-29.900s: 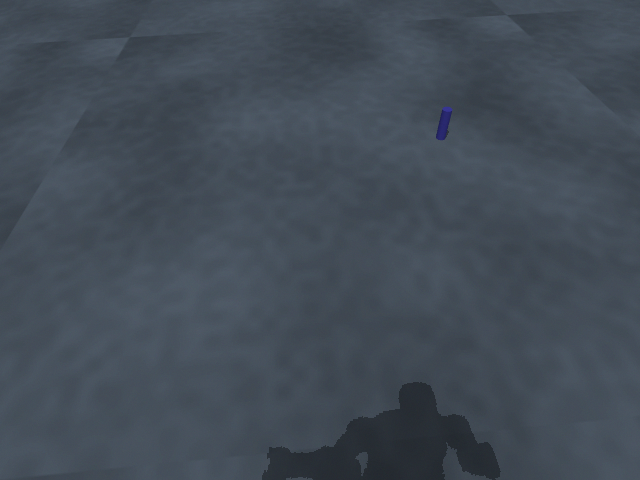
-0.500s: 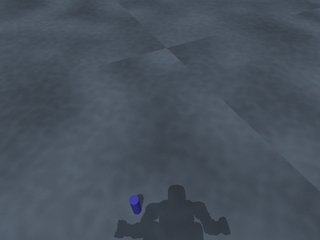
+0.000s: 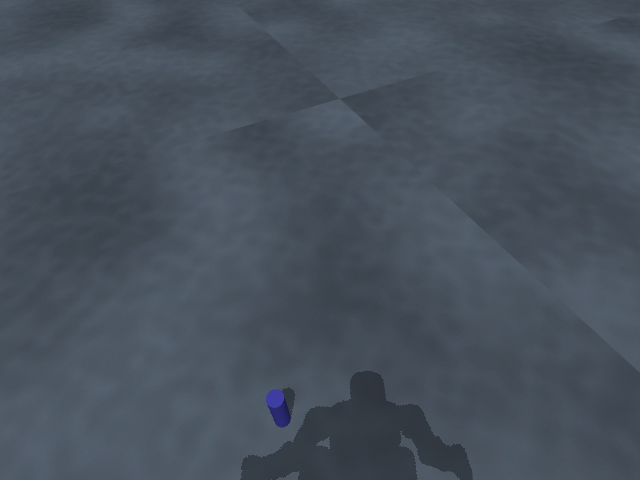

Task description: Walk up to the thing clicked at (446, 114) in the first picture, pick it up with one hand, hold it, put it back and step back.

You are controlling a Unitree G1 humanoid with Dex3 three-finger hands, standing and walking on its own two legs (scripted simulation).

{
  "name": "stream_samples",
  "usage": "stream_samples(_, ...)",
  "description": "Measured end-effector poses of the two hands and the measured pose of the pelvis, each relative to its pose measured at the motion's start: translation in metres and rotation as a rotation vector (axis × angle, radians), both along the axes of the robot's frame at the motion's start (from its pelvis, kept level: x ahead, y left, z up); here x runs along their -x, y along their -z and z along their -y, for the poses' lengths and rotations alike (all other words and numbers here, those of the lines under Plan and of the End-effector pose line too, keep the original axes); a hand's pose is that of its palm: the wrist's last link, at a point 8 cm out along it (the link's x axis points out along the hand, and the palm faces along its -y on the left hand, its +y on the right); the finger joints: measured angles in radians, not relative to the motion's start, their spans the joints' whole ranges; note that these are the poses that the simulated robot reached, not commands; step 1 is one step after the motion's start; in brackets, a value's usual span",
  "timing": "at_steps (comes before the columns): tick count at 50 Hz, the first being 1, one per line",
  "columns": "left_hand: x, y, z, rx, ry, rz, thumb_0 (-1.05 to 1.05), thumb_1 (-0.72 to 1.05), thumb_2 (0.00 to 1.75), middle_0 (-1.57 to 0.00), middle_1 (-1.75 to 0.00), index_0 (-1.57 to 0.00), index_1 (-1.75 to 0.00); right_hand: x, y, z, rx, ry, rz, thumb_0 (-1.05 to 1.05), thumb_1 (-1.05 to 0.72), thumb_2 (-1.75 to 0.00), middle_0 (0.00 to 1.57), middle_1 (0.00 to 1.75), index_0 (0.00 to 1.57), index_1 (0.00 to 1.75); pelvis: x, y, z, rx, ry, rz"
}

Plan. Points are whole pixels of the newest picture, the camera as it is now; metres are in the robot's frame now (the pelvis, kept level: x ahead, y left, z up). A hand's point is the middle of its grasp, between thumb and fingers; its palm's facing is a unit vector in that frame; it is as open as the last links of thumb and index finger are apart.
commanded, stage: stand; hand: left
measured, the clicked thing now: (279, 409) +0.44 +0.19 -0.69
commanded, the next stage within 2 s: step back in 1.26 s
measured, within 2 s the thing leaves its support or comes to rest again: neither
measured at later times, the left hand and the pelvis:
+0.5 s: hand out of the picture +0.09 +0.24 -0.15, palm faces -0.01 -0.94 -0.34, open 7.4 cm; pelvis +0.02 +0.00 +0.00, yaw -1 degrees
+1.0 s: hand out of the picture +0.09 +0.24 -0.15, palm faces -0.01 -0.94 -0.34, open 7.4 cm; pelvis +0.03 -0.01 +0.00, yaw -1 degrees
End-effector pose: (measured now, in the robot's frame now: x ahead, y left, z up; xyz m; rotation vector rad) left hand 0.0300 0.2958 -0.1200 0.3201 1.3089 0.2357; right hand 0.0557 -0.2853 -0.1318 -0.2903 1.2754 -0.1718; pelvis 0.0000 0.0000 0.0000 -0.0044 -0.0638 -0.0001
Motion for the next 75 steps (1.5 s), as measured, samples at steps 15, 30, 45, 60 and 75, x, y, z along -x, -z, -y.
stream_samples(15, -0.037, 0.0, 0.01, 0.023, 0.02, 0.043, 0.0, 0.9, 0.9, -0.2, -0.3, -0.21, -0.3, -0.007, -0.004, 0.006, 0.012, 0.006, -0.007, 0.0, -0.91, -0.89, 0.21, 0.3, 0.21, 0.3, -0.01, -0.002, 0.004, -0.003, 0.007, -0.008)
stream_samples(30, -0.056, -0.004, 0.01, 0.02, 0.022, 0.058, 0.0, 0.9, 0.9, -0.2, -0.3, -0.21, -0.3, -0.027, -0.007, 0.008, 0.015, 0.002, 0.019, 0.0, -0.91, -0.89, 0.21, 0.3, 0.21, 0.3, -0.02, -0.004, 0.005, -0.004, 0.012, -0.013)
stream_samples(45, -0.056, -0.003, 0.009, 0.023, 0.019, 0.044, 0.0, 0.9, 0.9, -0.2, -0.3, -0.21, -0.3, -0.033, -0.01, 0.011, 0.023, 0.0, 0.015, 0.0, -0.91, -0.89, 0.21, 0.3, 0.21, 0.3, -0.025, -0.005, 0.006, -0.003, 0.01, -0.021)
stream_samples(60, -0.059, -0.004, 0.008, 0.023, 0.02, 0.054, 0.0, 0.9, 0.9, -0.2, -0.3, -0.21, -0.3, -0.035, -0.01, 0.011, 0.021, -0.003, 0.018, 0.0, -0.91, -0.89, 0.21, 0.3, 0.21, 0.3, -0.026, -0.005, 0.006, -0.004, 0.006, -0.021)
stream_samples(75, -0.059, 0.009, -0.026, -0.015, 0.029, 0.078, 0.0, 0.9, 0.9, -0.2, -0.3, -0.21, -0.3, -0.017, -0.004, 0.018, 0.076, 0.011, -0.001, 0.0, -0.91, -0.89, 0.21, 0.3, 0.21, 0.3, 0.008, 0.013, -0.015, 0.003, -0.003, -0.042)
